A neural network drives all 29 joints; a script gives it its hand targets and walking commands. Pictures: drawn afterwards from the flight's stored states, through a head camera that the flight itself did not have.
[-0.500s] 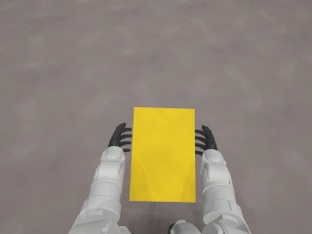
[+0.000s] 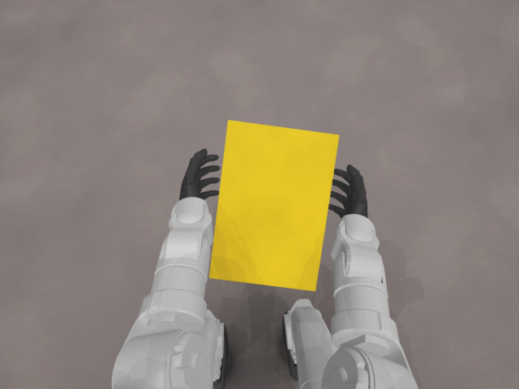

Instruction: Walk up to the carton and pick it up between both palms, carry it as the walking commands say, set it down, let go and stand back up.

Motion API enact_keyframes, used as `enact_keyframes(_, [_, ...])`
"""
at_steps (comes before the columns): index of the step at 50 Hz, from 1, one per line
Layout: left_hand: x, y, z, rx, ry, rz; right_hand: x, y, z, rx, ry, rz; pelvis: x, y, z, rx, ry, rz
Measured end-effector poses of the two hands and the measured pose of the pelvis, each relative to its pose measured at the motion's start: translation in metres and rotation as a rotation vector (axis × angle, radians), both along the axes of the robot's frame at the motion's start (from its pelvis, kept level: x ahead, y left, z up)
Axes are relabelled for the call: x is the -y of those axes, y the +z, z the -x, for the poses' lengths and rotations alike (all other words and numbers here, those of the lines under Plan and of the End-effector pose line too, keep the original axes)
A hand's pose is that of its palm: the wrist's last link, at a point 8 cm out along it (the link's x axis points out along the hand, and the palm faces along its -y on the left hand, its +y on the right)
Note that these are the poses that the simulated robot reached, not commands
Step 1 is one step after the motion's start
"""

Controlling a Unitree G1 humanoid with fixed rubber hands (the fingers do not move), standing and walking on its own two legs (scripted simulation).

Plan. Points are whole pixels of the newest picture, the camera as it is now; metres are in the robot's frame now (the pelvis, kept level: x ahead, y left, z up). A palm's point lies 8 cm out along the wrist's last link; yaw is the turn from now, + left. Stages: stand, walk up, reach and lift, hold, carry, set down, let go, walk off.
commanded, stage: set down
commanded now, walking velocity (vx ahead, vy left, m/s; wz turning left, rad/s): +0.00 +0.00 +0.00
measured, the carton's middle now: (270, 200) +0.43 -0.05 -0.14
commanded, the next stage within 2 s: none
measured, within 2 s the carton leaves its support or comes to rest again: neither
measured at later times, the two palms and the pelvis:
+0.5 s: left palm (203, 197) +0.43 +0.08 -0.13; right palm (336, 213) +0.39 -0.17 -0.13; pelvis +0.00 -0.01 -0.07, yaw +1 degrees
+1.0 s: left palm (211, 198) +0.46 +0.07 -0.22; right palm (327, 214) +0.41 -0.18 -0.22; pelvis -0.02 +0.00 -0.14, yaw +0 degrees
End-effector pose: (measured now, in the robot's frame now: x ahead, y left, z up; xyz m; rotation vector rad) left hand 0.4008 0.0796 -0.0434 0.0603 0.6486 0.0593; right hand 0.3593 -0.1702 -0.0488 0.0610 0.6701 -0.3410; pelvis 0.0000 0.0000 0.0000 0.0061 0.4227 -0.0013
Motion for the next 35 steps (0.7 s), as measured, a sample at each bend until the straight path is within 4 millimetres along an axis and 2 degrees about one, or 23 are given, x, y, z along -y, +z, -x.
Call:
enact_keyframes(17, [0.003,-0.060,-0.024,-0.004,-0.002,-0.003,0.002,-0.057,-0.022,-0.011,-0.006,0.012,0.008,-0.049,-0.002,-0.164,0.011,0.001])
enact_keyframes(35, [0.004,-0.121,-0.045,0.001,-0.015,-0.019,0.002,-0.120,-0.039,-0.008,-0.021,0.015,0.001,-0.104,0.007,-0.256,0.016,0.016])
